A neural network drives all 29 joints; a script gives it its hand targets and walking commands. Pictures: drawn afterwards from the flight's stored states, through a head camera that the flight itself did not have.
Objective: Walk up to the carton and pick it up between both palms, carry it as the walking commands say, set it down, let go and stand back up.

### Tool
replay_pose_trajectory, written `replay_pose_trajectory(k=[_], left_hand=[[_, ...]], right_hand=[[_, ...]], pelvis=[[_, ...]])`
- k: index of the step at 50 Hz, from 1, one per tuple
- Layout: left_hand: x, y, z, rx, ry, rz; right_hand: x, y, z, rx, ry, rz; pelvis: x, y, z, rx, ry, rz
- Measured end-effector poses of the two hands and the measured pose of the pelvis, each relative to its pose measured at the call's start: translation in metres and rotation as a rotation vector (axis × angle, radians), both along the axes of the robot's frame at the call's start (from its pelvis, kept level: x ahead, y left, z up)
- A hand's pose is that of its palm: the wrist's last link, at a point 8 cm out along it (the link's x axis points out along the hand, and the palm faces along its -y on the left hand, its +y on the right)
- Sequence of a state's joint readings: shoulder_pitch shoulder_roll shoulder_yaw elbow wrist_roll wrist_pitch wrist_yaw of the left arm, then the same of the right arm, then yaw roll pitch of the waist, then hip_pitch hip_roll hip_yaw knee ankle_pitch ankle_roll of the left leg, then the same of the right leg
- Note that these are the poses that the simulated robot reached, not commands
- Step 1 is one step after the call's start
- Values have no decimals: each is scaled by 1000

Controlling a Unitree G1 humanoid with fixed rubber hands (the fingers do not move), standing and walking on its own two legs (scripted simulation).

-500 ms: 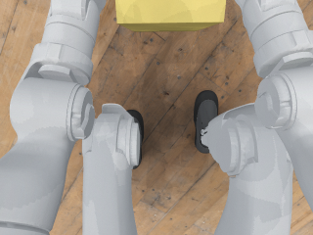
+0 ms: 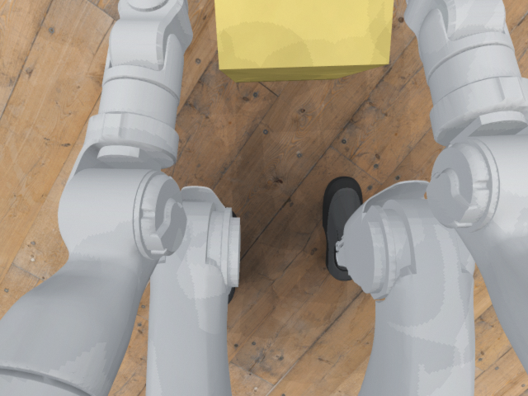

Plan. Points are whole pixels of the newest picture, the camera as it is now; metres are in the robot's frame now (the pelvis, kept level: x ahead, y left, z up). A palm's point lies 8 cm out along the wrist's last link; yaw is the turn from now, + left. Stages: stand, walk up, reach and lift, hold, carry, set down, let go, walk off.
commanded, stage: reach and lift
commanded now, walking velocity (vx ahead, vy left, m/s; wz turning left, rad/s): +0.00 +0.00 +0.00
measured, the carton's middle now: out of the picture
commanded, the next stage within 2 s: none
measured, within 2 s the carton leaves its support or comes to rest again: leaves its support in 0.12 s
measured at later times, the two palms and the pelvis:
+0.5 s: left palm out of the picture +0.55 +0.09 -0.10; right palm out of the picture +0.54 -0.16 -0.11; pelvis -0.01 +0.00 +0.02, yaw +0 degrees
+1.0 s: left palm out of the picture +0.54 +0.09 -0.05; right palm out of the picture +0.53 -0.16 -0.05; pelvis +0.00 -0.01 +0.07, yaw +1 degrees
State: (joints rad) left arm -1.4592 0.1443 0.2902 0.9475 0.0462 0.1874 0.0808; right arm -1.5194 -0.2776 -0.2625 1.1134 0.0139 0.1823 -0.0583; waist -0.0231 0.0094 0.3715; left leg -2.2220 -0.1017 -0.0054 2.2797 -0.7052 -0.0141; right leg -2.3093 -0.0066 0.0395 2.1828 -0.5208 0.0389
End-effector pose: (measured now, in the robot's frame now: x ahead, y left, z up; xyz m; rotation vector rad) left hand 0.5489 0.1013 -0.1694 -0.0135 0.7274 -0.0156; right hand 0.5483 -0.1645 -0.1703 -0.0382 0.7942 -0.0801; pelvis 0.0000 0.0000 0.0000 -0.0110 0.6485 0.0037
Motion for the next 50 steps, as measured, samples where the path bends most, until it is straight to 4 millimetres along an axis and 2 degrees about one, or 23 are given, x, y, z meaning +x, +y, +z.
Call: replay_pose_trajectory(k=[7, 19, 29, 42, 50], left_hand=[[0, -5, 7, 4, -11, 9], [0, -8, 44, 36, -47, 48], [3, -10, 79, 60, -56, 59], [1, -11, 99, 53, -67, 71], [-5, -10, 123, 36, -73, 87]], right_hand=[[0, -3, 8, -12, -17, -13], [-4, 0, 43, 8, -69, -65], [-10, 2, 68, 11, -82, -92], [-10, 1, 91, 6, -98, -104], [-15, 2, 117, 14, -106, -118]], pelvis=[[-1, -1, 3, -2, 9, 4], [-8, -4, 12, 8, 13, -1], [-8, -6, 30, 18, 39, -5], [-2, -9, 51, 23, 83, -9], [1, -9, 66, 22, 98, -9]])
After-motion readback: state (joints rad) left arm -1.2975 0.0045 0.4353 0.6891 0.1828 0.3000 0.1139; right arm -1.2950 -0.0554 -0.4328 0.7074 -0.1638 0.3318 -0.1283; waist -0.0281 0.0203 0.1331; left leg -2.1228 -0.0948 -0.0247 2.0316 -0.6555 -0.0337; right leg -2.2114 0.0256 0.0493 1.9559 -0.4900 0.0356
